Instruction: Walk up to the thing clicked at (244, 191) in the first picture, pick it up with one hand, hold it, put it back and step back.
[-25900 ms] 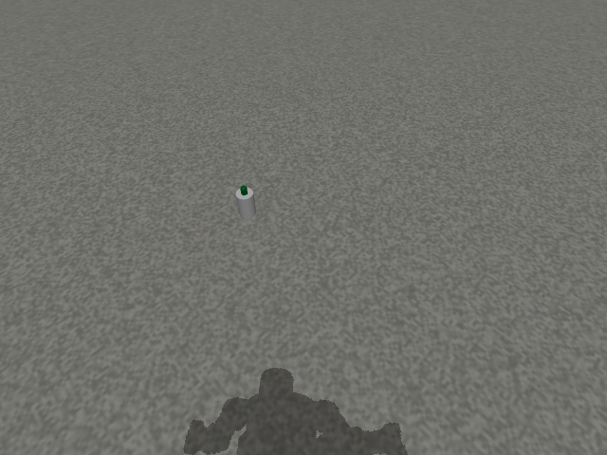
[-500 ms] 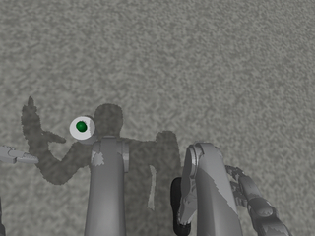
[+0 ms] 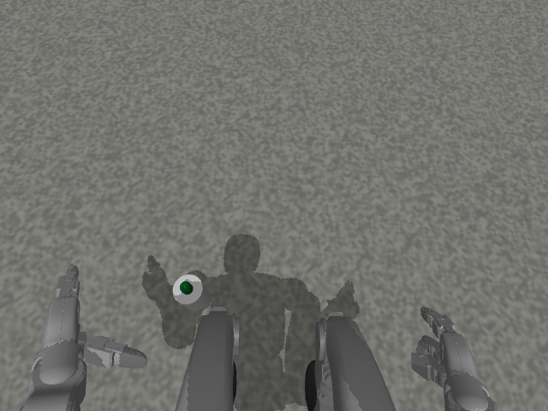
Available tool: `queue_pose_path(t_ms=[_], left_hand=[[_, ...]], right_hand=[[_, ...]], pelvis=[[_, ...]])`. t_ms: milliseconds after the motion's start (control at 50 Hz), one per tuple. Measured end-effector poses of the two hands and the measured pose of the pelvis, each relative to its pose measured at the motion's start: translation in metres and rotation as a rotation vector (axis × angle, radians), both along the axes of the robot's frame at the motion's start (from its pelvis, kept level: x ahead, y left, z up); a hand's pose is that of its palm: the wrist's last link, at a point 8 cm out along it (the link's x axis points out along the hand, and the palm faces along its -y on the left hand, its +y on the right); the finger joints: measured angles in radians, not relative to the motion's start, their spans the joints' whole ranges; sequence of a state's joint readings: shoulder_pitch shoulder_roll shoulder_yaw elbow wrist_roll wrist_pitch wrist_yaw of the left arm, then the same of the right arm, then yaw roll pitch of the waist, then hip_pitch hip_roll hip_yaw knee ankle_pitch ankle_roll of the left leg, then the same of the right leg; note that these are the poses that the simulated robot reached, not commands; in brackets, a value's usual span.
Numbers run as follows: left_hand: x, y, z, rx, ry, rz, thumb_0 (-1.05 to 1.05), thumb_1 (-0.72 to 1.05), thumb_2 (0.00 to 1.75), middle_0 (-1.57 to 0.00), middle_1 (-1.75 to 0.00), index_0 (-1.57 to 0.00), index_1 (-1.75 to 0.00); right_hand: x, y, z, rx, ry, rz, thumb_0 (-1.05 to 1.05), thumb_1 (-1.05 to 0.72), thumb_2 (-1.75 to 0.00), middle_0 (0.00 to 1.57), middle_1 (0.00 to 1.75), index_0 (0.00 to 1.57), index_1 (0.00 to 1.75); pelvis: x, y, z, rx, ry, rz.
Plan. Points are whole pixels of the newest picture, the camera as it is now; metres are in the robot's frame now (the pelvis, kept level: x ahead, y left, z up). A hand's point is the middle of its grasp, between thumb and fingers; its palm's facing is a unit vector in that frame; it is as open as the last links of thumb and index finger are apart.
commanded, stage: home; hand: left
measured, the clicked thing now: (190, 291) +0.35 +0.24 -0.50
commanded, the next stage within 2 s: none
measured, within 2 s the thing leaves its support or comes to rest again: neither
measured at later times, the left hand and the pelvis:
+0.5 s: hand (97, 313) +0.23 +0.20 +0.09, palm faces +0.13 -0.95 -0.30, open 17.4 cm; pelvis +0.06 +0.02 +0.13, yaw +2 degrees
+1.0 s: hand (103, 334) +0.21 +0.19 +0.09, palm faces +0.13 -0.95 -0.27, open 17.6 cm; pelvis +0.04 +0.01 +0.14, yaw +2 degrees
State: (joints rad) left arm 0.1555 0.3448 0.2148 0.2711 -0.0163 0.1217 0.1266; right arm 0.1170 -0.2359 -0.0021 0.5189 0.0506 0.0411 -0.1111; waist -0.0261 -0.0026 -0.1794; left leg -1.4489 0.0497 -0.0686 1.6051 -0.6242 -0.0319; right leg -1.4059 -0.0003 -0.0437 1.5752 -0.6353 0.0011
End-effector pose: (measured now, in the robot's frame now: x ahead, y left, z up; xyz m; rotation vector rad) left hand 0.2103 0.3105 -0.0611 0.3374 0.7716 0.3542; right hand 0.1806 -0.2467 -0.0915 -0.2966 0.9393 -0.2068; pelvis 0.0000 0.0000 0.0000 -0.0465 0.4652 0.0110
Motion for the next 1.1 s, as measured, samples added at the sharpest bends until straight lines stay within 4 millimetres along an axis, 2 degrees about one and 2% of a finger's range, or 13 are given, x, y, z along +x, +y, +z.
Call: queue_pose_path(t_ms=[120, 260, 360, 480, 600, 740, 920, 1100], left_hand=[[-0.007, -0.018, 0.05, -0.039, 0.041, 0.008, -0.01, -0.56, 0.04, -0.05, -0.05, -0.05, -0.04], [-0.007, -0.041, 0.105, -0.095, 0.028, -0.014, -0.01, -0.54, 0.05, -0.05, -0.06, -0.06, -0.05], [-0.006, -0.053, 0.146, -0.115, -0.018, -0.045, -0.01, -0.53, 0.06, -0.06, -0.06, -0.06, -0.05], [-0.005, -0.061, 0.177, -0.118, -0.071, -0.084, -0.01, -0.53, 0.06, -0.06, -0.06, -0.06, -0.05], [-0.014, -0.062, 0.179, -0.131, -0.054, -0.079, -0.01, -0.55, 0.05, -0.05, -0.06, -0.05, -0.05], [-0.023, -0.06, 0.174, -0.136, -0.03, -0.064, -0.01, -0.56, 0.04, -0.05, -0.05, -0.05, -0.04], [-0.02, -0.068, 0.181, -0.141, -0.067, -0.082, -0.01, -0.58, 0.03, -0.05, -0.05, -0.05, -0.04], [-0.03, -0.074, 0.178, -0.151, -0.045, -0.076, -0.01, -0.58, 0.03, -0.05, -0.05, -0.05, -0.04]], right_hand=[[0.018, 0.002, 0.066, -0.023, -0.108, -0.003, 0.01, -0.91, -0.9, 0.2, 0.3, 0.2, 0.3], [0.021, 0.012, 0.124, -0.034, -0.178, -0.023, 0.01, -0.91, -0.9, 0.2, 0.3, 0.2, 0.3], [0.02, 0.022, 0.15, -0.021, -0.225, -0.044, 0.01, -0.9, -0.9, 0.2, 0.3, 0.2, 0.3], [0.023, 0.034, 0.162, 0.011, -0.27, -0.046, 0.01, -0.9, -0.9, 0.2, 0.3, 0.2, 0.3], [0.029, 0.04, 0.167, 0.027, -0.279, -0.014, 0.01, -0.9, -0.9, 0.21, 0.3, 0.2, 0.3], [0.029, 0.033, 0.172, 0.003, -0.284, 0.016, 0.01, -0.9, -0.9, 0.21, 0.3, 0.2, 0.3], [0.023, 0.024, 0.176, -0.003, -0.295, 0.009, 0.01, -0.91, -0.9, 0.2, 0.3, 0.2, 0.3], [0.014, 0.019, 0.174, 0.005, -0.283, 0.01, 0.01, -0.91, -0.9, 0.2, 0.3, 0.2, 0.3]], pelvis=[[0.018, 0.003, 0.05, -0.001, -0.078, 0.015], [0.036, 0.009, 0.097, -0.001, -0.176, 0.028], [0.048, 0.015, 0.12, 0.0, -0.235, 0.03], [0.055, 0.02, 0.132, 0.003, -0.279, 0.027], [0.056, 0.019, 0.137, 0.007, -0.299, 0.028], [0.052, 0.016, 0.139, 0.01, -0.318, 0.036], [0.047, 0.012, 0.142, 0.015, -0.334, 0.035], [0.042, 0.006, 0.143, 0.02, -0.337, 0.034]])
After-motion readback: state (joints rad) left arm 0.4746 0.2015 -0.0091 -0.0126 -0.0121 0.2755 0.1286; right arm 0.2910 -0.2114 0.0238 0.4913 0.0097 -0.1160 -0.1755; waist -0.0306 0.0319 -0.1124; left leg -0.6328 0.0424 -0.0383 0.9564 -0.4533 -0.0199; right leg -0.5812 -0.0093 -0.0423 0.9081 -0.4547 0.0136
